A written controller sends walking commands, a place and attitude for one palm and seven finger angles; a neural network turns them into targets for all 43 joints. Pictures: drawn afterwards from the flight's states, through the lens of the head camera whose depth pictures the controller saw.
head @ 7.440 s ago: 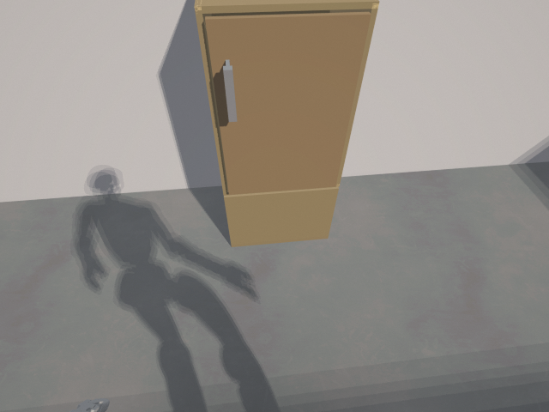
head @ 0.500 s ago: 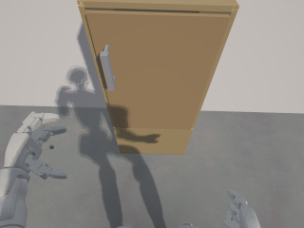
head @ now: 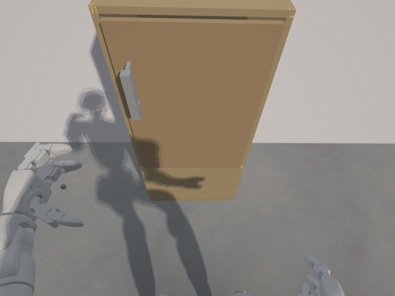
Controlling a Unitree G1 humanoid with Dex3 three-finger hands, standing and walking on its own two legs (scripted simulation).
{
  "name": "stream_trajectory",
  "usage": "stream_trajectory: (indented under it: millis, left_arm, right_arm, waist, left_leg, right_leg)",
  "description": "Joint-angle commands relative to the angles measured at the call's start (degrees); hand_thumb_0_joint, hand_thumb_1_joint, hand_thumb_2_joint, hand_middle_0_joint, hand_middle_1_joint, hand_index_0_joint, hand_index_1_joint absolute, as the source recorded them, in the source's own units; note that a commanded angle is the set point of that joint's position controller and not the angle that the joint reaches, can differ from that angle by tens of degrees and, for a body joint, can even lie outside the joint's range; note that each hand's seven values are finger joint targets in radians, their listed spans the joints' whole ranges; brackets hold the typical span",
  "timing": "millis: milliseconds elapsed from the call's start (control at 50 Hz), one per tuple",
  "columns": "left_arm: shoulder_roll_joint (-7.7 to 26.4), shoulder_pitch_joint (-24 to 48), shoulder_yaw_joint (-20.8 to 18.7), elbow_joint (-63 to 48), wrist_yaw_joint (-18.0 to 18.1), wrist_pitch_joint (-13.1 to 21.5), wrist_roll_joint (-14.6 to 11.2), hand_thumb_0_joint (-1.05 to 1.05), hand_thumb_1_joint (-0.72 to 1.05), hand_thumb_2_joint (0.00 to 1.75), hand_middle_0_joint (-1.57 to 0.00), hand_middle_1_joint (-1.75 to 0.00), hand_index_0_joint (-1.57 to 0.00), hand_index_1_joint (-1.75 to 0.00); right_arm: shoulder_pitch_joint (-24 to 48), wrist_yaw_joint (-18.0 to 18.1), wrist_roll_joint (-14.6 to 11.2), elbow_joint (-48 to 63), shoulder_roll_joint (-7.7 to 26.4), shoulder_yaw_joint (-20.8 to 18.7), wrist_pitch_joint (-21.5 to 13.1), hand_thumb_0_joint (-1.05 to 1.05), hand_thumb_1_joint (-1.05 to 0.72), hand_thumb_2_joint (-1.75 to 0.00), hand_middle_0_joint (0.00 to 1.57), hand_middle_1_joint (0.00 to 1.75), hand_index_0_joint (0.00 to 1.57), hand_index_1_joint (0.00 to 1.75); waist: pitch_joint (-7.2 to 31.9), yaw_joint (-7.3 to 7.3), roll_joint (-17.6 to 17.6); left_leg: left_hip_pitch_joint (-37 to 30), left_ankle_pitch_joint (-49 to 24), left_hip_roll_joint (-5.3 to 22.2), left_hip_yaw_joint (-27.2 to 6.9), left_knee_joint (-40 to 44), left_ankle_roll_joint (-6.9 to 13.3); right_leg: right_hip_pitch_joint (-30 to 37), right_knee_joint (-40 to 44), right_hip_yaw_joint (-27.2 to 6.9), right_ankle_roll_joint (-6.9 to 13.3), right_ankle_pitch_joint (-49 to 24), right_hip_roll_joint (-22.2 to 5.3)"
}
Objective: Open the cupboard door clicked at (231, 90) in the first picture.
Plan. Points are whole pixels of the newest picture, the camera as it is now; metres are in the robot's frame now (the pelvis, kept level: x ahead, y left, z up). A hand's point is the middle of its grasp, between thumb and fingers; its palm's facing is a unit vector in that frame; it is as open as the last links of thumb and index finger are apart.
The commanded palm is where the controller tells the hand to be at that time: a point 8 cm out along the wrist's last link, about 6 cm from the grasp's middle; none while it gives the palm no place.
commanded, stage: raise the hand with hooked fingers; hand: left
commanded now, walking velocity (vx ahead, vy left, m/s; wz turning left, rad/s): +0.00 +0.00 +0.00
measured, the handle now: (132, 91) +0.58 +0.21 +0.05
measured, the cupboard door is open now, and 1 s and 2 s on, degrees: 0 0 0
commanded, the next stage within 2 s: move the hooked fingers beside the handle in 0.10 s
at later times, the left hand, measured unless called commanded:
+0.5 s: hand (65, 172) +0.32 +0.28 +0.07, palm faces +0.07 -1.00 +0.00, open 14.0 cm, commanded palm +0.30 +0.33 +0.07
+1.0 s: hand (84, 142) +0.40 +0.27 +0.06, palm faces +0.06 -1.00 +0.01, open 14.0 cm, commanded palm +0.38 +0.32 +0.06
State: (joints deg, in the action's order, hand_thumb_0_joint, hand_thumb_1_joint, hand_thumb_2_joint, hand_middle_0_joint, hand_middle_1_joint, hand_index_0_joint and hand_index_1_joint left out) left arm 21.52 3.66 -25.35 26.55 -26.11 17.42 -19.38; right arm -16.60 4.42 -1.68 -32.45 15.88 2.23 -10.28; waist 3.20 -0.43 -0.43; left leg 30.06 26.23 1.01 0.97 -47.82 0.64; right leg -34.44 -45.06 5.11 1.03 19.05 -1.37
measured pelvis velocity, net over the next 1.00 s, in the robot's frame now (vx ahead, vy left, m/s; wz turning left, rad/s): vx -0.01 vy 0.01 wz -0.02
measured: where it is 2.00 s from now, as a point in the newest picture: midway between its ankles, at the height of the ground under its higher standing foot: outside the picture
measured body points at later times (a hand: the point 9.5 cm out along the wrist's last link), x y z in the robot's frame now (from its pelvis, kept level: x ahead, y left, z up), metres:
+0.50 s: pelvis -0.01 +0.00 +0.00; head +0.05 +0.01 +0.44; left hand +0.31 +0.33 +0.07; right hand +0.14 -0.25 -0.09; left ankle -0.02 +0.11 -0.70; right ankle +0.04 -0.11 -0.70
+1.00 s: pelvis -0.01 +0.01 -0.01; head +0.07 +0.02 +0.43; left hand +0.39 +0.32 +0.07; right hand +0.07 -0.26 -0.11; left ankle -0.02 +0.11 -0.70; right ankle +0.04 -0.11 -0.70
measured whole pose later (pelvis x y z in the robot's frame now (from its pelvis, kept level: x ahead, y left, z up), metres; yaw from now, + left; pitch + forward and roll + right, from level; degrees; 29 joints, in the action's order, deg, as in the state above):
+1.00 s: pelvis -0.01 +0.01 -0.01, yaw -1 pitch +13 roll -1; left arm 28.5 29.5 -27.7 52.3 -25.2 20.0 -13.3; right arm -20.5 3.8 -1.1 -34.3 16.0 2.4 -4.1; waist 4.3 -4.1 0.1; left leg 37.9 26.8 1.4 1.9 -51.2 1.1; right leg -42.3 -47.3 4.1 0.7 18.5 -0.9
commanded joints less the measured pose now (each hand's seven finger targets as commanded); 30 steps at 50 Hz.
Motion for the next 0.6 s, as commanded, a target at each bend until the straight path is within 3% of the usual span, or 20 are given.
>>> stream_trajectory:
  millis: [0,60,100,200,240,260,340,360,400,460,500,540,560,580]
  left_arm:
    - [15.5,12.7,-4.7,-11.7,-0.4,3.6,-1.2,0.00,-0.50,0.30,-0.30,-1.20,-0.30,-1.20]
    - [15.2,12.6,-4.5,-11.0,-0.7,3.0,-1.5,0.00,-0.50,0.30,-0.30,-1.20,-0.30,-1.20]
    - [15.6,12.7,-4.6,-12.2,-0.6,3.2,-1.2,0.00,-0.50,0.30,-0.30,-1.20,-0.30,-1.20]
    - [14.7,13.3,-4.5,-9.6,-0.8,2.6,-1.8,0.00,-0.50,0.30,-0.30,-1.20,-0.30,-1.20]
    - [15.9,18.1,-4.5,-9.1,-1.1,2.7,-1.5,0.00,-0.50,0.30,-0.30,-1.20,-0.30,-1.20]
    - [16.7,18.8,-5.0,-8.8,-1.2,2.8,-1.2,0.00,-0.50,0.30,-0.30,-1.20,-0.30,-1.20]
    - [16.9,25.1,-3.5,-5.3,-1.6,3.1,-0.4,0.00,-0.50,0.30,-0.30,-1.20,-0.30,-1.20]
    - [18.2,26.3,-4.3,-5.0,-1.7,3.4,0.0,0.00,-0.50,0.30,-0.30,-1.20,-0.30,-1.20]
    - [17.3,26.7,-3.3,-4.1,-1.7,3.8,0.5,0.00,-0.50,0.30,-0.30,-1.20,-0.30,-1.20]
    - [19.4,26.7,-5.2,-1.0,-1.7,3.6,0.5,0.00,-0.50,0.30,-0.30,-1.20,-0.30,-1.20]
    - [18.6,27.6,-4.6,0.9,-1.6,3.3,0.7,0.00,-0.50,0.30,-0.30,-1.20,-0.30,-1.20]
    - [20.8,28.8,-6.1,2.1,-1.1,3.6,0.9,0.00,-0.50,0.30,-0.30,-1.20,-0.30,-1.20]
    - [20.3,29.0,-5.4,1.6,-1.1,3.7,1.3,0.00,-0.50,0.30,-0.30,-1.20,-0.30,-1.20]
    - [19.6,31.6,-4.1,0.8,-0.9,3.9,1.7,0.00,-0.50,0.30,-0.30,-1.20,-0.30,-1.20]
  right_arm:
    - [2.1,0.7,-0.3,7.7,7.8,-3.0,-3.3,0.00,-0.90,-0.90,0.20,0.30,0.20,0.30]
    - [1.9,0.7,-0.2,7.7,8.0,-2.9,-3.4,0.00,-0.90,-0.90,0.20,0.30,0.20,0.30]
    - [1.9,0.7,-0.2,7.7,7.9,-2.9,-3.6,0.00,-0.90,-0.90,0.20,0.30,0.20,0.30]
    - [1.6,0.7,-0.2,7.3,8.1,-2.8,-3.5,0.00,-0.90,-0.90,0.20,0.30,0.20,0.30]
    - [1.6,0.9,0.0,6.8,8.4,-2.7,-3.3,0.00,-0.90,-0.90,0.20,0.30,0.20,0.30]
    - [1.3,1.0,-0.1,6.6,8.3,-2.8,-3.2,0.00,-0.90,-0.90,0.20,0.30,0.20,0.30]
    - [0.8,1.4,0.0,5.9,8.6,-2.6,-2.9,0.00,-0.90,-0.90,0.20,0.30,0.20,0.30]
    - [0.6,1.4,-0.1,5.7,8.5,-2.7,-2.8,0.00,-0.90,-0.90,0.20,0.30,0.20,0.30]
    - [0.4,1.4,0.0,5.8,8.3,-2.8,-2.6,0.00,-0.90,-0.90,0.20,0.30,0.20,0.30]
    - [-0.5,1.1,0.2,5.7,8.7,-2.8,-2.0,0.00,-0.90,-0.90,0.20,0.30,0.20,0.30]
    - [-0.8,0.9,0.0,5.7,8.6,-2.9,-1.5,0.00,-0.90,-0.90,0.20,0.30,0.20,0.30]
    - [-1.4,0.8,0.1,5.7,9.1,-3.0,-1.0,0.00,-0.90,-0.90,0.20,0.30,0.20,0.30]
    - [-1.4,0.6,0.1,6.1,8.8,-3.0,-0.8,0.00,-0.90,-0.90,0.20,0.30,0.20,0.30]
    - [-1.6,0.6,0.0,6.0,8.7,-3.0,-0.6,0.00,-0.90,-0.90,0.20,0.30,0.20,0.30]
  waist:
    - [14.0,0.72,-4.9]
    - [13.9,0.63,-2.9]
    - [14.6,0.86,-5.0]
    - [13.2,0.21,-1.4]
    - [12.7,-0.23,-2.9]
    - [14.3,-0.08,-2.8]
    - [13.3,-1.31,-3.2]
    - [14.9,-0.99,-3.3]
    - [16.6,-0.81,-5.4]
    - [17.5,-0.24,-3.8]
    - [17.0,-0.58,-4.1]
    - [17.0,-0.29,-2.7]
    - [18.0,-0.09,-4.7]
    - [18.1,-0.85,-6.6]
  left_leg:
    - [0.7,-15.8,-1.6,-1.7,8.1,-0.1]
    - [0.5,-16.8,-1.5,-2.1,7.9,-0.1]
    - [-0.5,-18.0,-1.5,-2.2,8.0,-0.2]
    - [0.8,-17.3,-1.5,-2.1,7.7,-0.3]
    - [1.2,-16.8,-1.6,-2.1,7.2,-0.3]
    - [0.8,-16.9,-1.6,-2.2,7.3,-0.3]
    - [2.1,-14.9,-1.6,-2.0,6.3,-0.1]
    - [2.0,-15.0,-1.5,-2.2,6.4,-0.2]
    - [0.9,-16.5,-1.6,-2.0,6.3,-0.3]
    - [1.9,-18.1,-1.5,-2.2,5.9,-0.4]
    - [2.7,-17.0,-1.5,-1.8,5.9,-0.3]
    - [3.7,-17.2,-1.4,-2.2,5.9,-0.3]
    - [3.2,-17.6,-1.4,-1.8,6.0,-0.3]
    - [2.2,-17.9,-1.3,-1.8,6.0,-0.4]
  right_leg:
    - [14.2,4.8,-3.7,0.7,-10.2,1.3]
    - [14.1,4.5,-3.3,0.7,-11.3,1.6]
    - [14.0,4.2,-3.1,0.8,-12.2,1.5]
    - [13.1,4.2,-3.0,0.5,-12.2,1.6]
    - [12.6,4.0,-3.4,0.9,-11.8,1.6]
    - [13.0,3.9,-3.4,0.7,-11.7,1.5]
    - [11.4,3.9,-4.1,0.7,-10.0,1.4]
    - [12.0,3.7,-4.2,0.7,-10.0,1.4]
    - [11.9,3.3,-4.0,0.8,-11.3,1.3]
    - [12.8,2.5,-3.8,0.9,-13.1,1.5]
    - [12.0,2.7,-3.9,0.7,-12.4,1.5]
    - [12.5,2.4,-3.9,0.8,-12.5,1.7]
    - [12.5,2.3,-4.0,0.8,-12.9,1.5]
    - [11.1,2.2,-3.8,0.8,-12.8,1.6]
